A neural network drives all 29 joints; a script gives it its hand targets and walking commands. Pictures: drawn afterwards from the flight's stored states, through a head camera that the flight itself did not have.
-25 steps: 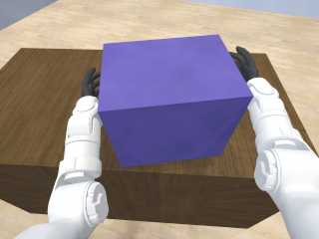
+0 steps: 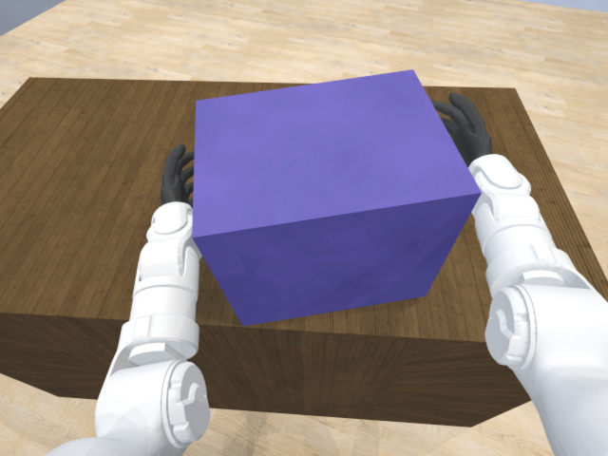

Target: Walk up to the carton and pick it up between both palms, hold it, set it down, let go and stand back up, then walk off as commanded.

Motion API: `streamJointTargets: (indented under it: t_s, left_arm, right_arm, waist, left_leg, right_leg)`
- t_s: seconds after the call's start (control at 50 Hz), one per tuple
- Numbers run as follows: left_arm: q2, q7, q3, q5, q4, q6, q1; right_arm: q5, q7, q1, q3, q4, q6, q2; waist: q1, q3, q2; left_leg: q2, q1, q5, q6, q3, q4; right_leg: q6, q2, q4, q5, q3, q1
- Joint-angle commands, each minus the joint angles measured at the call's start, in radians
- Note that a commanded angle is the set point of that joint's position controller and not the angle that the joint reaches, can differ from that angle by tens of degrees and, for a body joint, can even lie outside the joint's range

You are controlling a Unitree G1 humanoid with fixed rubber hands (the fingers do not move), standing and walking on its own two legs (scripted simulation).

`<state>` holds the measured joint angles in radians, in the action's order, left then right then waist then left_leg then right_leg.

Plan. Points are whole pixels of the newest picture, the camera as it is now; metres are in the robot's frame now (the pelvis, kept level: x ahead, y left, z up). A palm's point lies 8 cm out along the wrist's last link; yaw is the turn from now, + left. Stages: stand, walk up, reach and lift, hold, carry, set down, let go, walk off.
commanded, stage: set down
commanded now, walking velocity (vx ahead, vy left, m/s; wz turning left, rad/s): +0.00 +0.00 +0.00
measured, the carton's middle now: (321, 207) +0.43 +0.00 +0.06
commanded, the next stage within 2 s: none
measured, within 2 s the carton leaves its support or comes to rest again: rests again in 0.66 s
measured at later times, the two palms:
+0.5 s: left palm (177, 208) +0.39 +0.19 +0.10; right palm (473, 157) +0.45 -0.19 +0.15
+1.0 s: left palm (185, 208) +0.40 +0.18 +0.10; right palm (474, 162) +0.46 -0.20 +0.13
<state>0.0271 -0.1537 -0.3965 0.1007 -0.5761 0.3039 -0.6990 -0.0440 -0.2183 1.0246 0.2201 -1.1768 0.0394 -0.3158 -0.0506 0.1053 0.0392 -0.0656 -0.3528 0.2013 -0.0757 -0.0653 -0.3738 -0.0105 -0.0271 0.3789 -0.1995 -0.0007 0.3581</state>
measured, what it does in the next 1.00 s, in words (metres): stands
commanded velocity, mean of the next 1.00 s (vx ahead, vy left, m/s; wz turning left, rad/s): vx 0.00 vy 0.00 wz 0.00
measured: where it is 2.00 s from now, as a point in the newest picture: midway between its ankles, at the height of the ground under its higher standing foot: outside the picture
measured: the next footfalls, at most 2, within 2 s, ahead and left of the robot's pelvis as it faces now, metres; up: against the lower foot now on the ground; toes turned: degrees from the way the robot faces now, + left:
none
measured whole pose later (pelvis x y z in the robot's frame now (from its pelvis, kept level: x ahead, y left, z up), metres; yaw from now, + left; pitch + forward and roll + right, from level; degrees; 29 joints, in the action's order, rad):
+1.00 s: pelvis +0.00 +0.00 +0.00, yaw +0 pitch +11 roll +0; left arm 0.07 -0.14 -0.46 0.13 -0.60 0.22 -0.70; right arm 0.02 -0.24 1.01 0.26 -1.19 0.08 -0.32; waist -0.05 0.11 0.04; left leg -0.07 -0.35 0.20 -0.07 -0.07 -0.36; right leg -0.01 -0.03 0.38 -0.20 0.00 0.36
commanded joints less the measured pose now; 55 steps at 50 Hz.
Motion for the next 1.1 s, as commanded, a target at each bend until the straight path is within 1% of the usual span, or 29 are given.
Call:
streamJointTargets:
  t_s: [0.0, 0.04, 0.06, 0.1, 0.14, 0.16, 0.2, 0.22, 0.24, 0.34, 0.38, 0.44, 0.46, 0.5, 0.52, 0.56, 0.58, 0.6, 0.68, 0.76, 0.82, 0.86, 0.88, 0.92, 0.94, 0.96, 1.02, 1.04, 1.08]
  left_arm:
    - [0.408, 0.046, 0.272, 0.061, 0.097, -0.084, -0.551]
    - [0.418, 0.049, 0.259, 0.076, 0.074, -0.096, -0.531]
    - [0.413, 0.048, 0.256, 0.075, 0.071, -0.097, -0.534]
    - [0.412, 0.047, 0.250, 0.084, 0.065, -0.103, -0.531]
    - [0.408, 0.052, 0.246, 0.085, 0.040, -0.099, -0.524]
    - [0.398, 0.052, 0.224, 0.097, 0.041, -0.106, -0.537]
    - [0.412, 0.055, 0.227, 0.095, 0.032, -0.103, -0.526]
    - [0.406, 0.058, 0.224, 0.098, 0.024, -0.100, -0.517]
    - [0.405, 0.061, 0.216, 0.107, 0.017, -0.096, -0.533]
    - [0.407, 0.065, 0.191, 0.116, 0.013, -0.082, -0.526]
    - [0.410, 0.065, 0.191, 0.130, 0.014, -0.080, -0.533]
    - [0.403, 0.065, 0.189, 0.132, 0.011, -0.075, -0.528]
    - [0.406, 0.069, 0.178, 0.130, -0.008, -0.075, -0.515]
    - [0.404, 0.069, 0.169, 0.142, 0.005, -0.077, -0.496]
    - [0.409, 0.070, 0.174, 0.135, 0.001, -0.075, -0.507]
    - [0.409, 0.071, 0.164, 0.146, 0.012, -0.081, -0.494]
    - [0.412, 0.071, 0.166, 0.144, 0.009, -0.083, -0.505]
    - [0.398, 0.072, 0.152, 0.153, 0.006, -0.088, -0.488]
    - [0.419, 0.085, 0.148, 0.160, -0.008, -0.093, -0.456]
    - [0.424, 0.080, 0.150, 0.164, -0.016, -0.102, -0.429]
    - [0.422, 0.087, 0.140, 0.167, -0.026, -0.108, -0.422]
    - [0.417, 0.095, 0.124, 0.175, -0.032, -0.108, -0.393]
    - [0.417, 0.095, 0.133, 0.166, -0.030, -0.113, -0.412]
    - [0.423, 0.096, 0.130, 0.175, -0.033, -0.119, -0.399]
    - [0.421, 0.097, 0.128, 0.173, -0.036, -0.117, -0.401]
    - [0.411, 0.094, 0.128, 0.174, -0.027, -0.121, -0.397]
    - [0.422, 0.100, 0.121, 0.180, -0.043, -0.114, -0.385]
    - [0.413, 0.100, 0.109, 0.178, -0.044, -0.115, -0.384]
    - [0.423, 0.104, 0.115, 0.184, -0.043, -0.118, -0.387]
  right_arm:
    - [0.075, -0.110, 0.483, -0.110, 0.037, 0.064, 0.330]
    - [0.079, -0.111, 0.490, -0.109, 0.039, 0.078, 0.339]
    - [0.081, -0.113, 0.490, -0.100, 0.041, 0.077, 0.326]
    - [0.085, -0.111, 0.488, -0.097, 0.038, 0.081, 0.323]
    - [0.092, -0.113, 0.465, -0.085, 0.020, 0.073, 0.324]
    - [0.097, -0.115, 0.478, -0.089, 0.027, 0.078, 0.331]
    - [0.107, -0.117, 0.466, -0.082, 0.016, 0.072, 0.325]
    - [0.102, -0.119, 0.453, -0.086, 0.001, 0.065, 0.335]
    - [0.104, -0.124, 0.445, -0.080, -0.008, 0.059, 0.333]
    - [0.127, -0.133, 0.443, -0.063, 0.011, 0.050, 0.336]
    - [0.134, -0.134, 0.429, -0.046, 0.001, 0.047, 0.346]
    - [0.142, -0.140, 0.425, -0.029, -0.001, 0.044, 0.329]
    - [0.151, -0.140, 0.413, -0.039, 0.002, 0.044, 0.340]
    - [0.144, -0.142, 0.400, -0.039, 0.002, 0.043, 0.344]
    - [0.147, -0.139, 0.403, -0.038, -0.006, 0.044, 0.346]
    - [0.152, -0.143, 0.394, -0.044, 0.008, 0.046, 0.356]
    - [0.155, -0.142, 0.406, -0.036, 0.017, 0.052, 0.357]
    - [0.162, -0.141, 0.398, -0.041, 0.027, 0.057, 0.364]
    - [0.155, -0.141, 0.377, -0.065, 0.046, 0.064, 0.384]
    - [0.158, -0.138, 0.369, -0.057, 0.043, 0.076, 0.376]
    - [0.164, -0.133, 0.344, -0.066, 0.030, 0.072, 0.384]
    - [0.160, -0.132, 0.332, -0.075, 0.040, 0.072, 0.391]
    - [0.165, -0.132, 0.344, -0.065, 0.057, 0.077, 0.388]
    - [0.168, -0.135, 0.332, -0.076, 0.055, 0.079, 0.404]
    - [0.167, -0.135, 0.327, -0.066, 0.041, 0.076, 0.399]
    - [0.169, -0.135, 0.327, -0.065, 0.048, 0.082, 0.393]
    - [0.177, -0.136, 0.320, -0.064, 0.048, 0.078, 0.389]
    - [0.178, -0.135, 0.312, -0.065, 0.048, 0.077, 0.396]
    - [0.185, -0.134, 0.314, -0.059, 0.053, 0.075, 0.406]
  waist:
    - [-0.137, 0.583, -0.100]
    - [-0.156, 0.590, -0.092]
    - [-0.143, 0.574, -0.096]
    - [-0.149, 0.566, -0.103]
    - [-0.135, 0.535, -0.099]
    - [-0.151, 0.531, -0.109]
    - [-0.137, 0.518, -0.108]
    - [-0.146, 0.494, -0.109]
    - [-0.136, 0.479, -0.100]
    - [-0.150, 0.453, -0.116]
    - [-0.132, 0.441, -0.101]
    - [-0.126, 0.436, -0.110]
    - [-0.137, 0.432, -0.123]
    - [-0.138, 0.423, -0.110]
    - [-0.127, 0.422, -0.115]
    - [-0.137, 0.432, -0.119]
    - [-0.124, 0.444, -0.127]
    - [-0.141, 0.447, -0.132]
    - [-0.137, 0.439, -0.135]
    - [-0.133, 0.445, -0.125]
    - [-0.125, 0.417, -0.147]
    - [-0.133, 0.398, -0.158]
    - [-0.119, 0.416, -0.159]
    - [-0.134, 0.400, -0.158]
    - [-0.125, 0.397, -0.159]
    - [-0.128, 0.411, -0.163]
    - [-0.124, 0.393, -0.149]
    - [-0.128, 0.383, -0.162]
    - [-0.114, 0.378, -0.156]
  left_leg:
    - [0.034, 0.216, -0.580, 0.008, 0.148, -0.002]
    - [0.033, 0.222, -0.593, 0.010, 0.148, 0.000]
    - [0.033, 0.222, -0.578, 0.010, 0.147, 0.005]
    - [0.035, 0.209, -0.558, 0.007, 0.154, 0.009]
    - [0.031, 0.199, -0.510, 0.011, 0.151, 0.027]
    - [0.036, 0.184, -0.502, 0.019, 0.157, 0.029]
    - [0.032, 0.193, -0.485, 0.019, 0.162, 0.039]
    - [0.035, 0.181, -0.463, 0.020, 0.164, 0.046]
    - [0.035, 0.186, -0.437, 0.023, 0.164, 0.050]
    - [0.033, 0.177, -0.381, 0.032, 0.167, 0.069]
    - [0.035, 0.172, -0.359, 0.030, 0.166, 0.073]
    - [0.032, 0.181, -0.350, 0.031, 0.164, 0.076]
    - [0.036, 0.162, -0.332, 0.039, 0.169, 0.080]
    - [0.036, 0.173, -0.359, 0.037, 0.164, 0.078]
    - [0.037, 0.163, -0.349, 0.039, 0.160, 0.074]
    - [0.038, 0.172, -0.374, 0.039, 0.166, 0.072]
    - [0.036, 0.168, -0.361, 0.041, 0.159, 0.071]
    - [0.041, 0.157, -0.365, 0.043, 0.166, 0.068]
    - [0.047, 0.133, -0.381, 0.045, 0.163, 0.061]
    - [0.038, 0.157, -0.430, 0.040, 0.156, 0.049]
    - [0.040, 0.122, -0.406, 0.050, 0.158, 0.057]
    - [0.046, 0.098, -0.374, 0.059, 0.164, 0.064]
    - [0.045, 0.103, -0.380, 0.057, 0.158, 0.064]
    - [0.045, 0.093, -0.364, 0.057, 0.166, 0.069]
    - [0.042, 0.104, -0.359, 0.055, 0.163, 0.072]
    - [0.045, 0.097, -0.368, 0.059, 0.162, 0.065]
    - [0.042, 0.106, -0.364, 0.061, 0.165, 0.071]
    - [0.046, 0.091, -0.345, 0.066, 0.168, 0.074]
    - [0.045, 0.088, -0.351, 0.062, 0.164, 0.072]
  right_leg:
    - [0.021, -0.038, -0.012, 0.597, 0.105, -0.161]
    - [0.022, -0.036, -0.009, 0.601, 0.106, -0.148]
    - [0.021, -0.036, -0.013, 0.587, 0.108, -0.143]
    - [0.017, -0.039, -0.019, 0.576, 0.106, -0.165]
    - [0.019, -0.035, -0.026, 0.531, 0.105, -0.155]
    - [0.023, -0.030, -0.022, 0.542, 0.097, -0.173]
    - [0.021, -0.037, -0.025, 0.524, 0.109, -0.157]
    - [0.022, -0.032, -0.031, 0.506, 0.100, -0.171]
    - [0.019, -0.036, -0.037, 0.463, 0.103, -0.149]
    - [0.019, -0.037, -0.048, 0.385, 0.104, -0.141]
    - [0.016, -0.034, -0.050, 0.381, 0.102, -0.137]
    - [0.014, -0.042, -0.056, 0.337, 0.113, -0.110]
    - [0.019, -0.033, -0.058, 0.350, 0.104, -0.126]
    - [0.020, -0.031, -0.050, 0.369, 0.103, -0.132]
    - [0.019, -0.031, -0.050, 0.378, 0.100, -0.129]
    - [0.026, -0.033, -0.043, 0.396, 0.101, -0.147]
    - [0.027, -0.033, -0.042, 0.399, 0.103, -0.134]
    - [0.029, -0.031, -0.035, 0.432, 0.100, -0.150]
    - [0.035, -0.026, -0.021, 0.514, 0.091, -0.186]
    - [0.028, -0.033, -0.022, 0.506, 0.097, -0.163]
    - [0.038, -0.025, -0.015, 0.549, 0.088, -0.191]
    - [0.045, -0.018, -0.010, 0.569, 0.082, -0.211]
    - [0.043, -0.020, -0.010, 0.561, 0.083, -0.216]
    - [0.044, -0.018, -0.012, 0.555, 0.077, -0.225]
    - [0.045, -0.023, -0.010, 0.533, 0.086, -0.208]
    - [0.044, -0.019, -0.008, 0.558, 0.083, -0.208]
    - [0.042, -0.023, -0.013, 0.533, 0.086, -0.200]
    - [0.041, -0.021, -0.019, 0.527, 0.078, -0.210]
    - [0.041, -0.021, -0.014, 0.544, 0.080, -0.208]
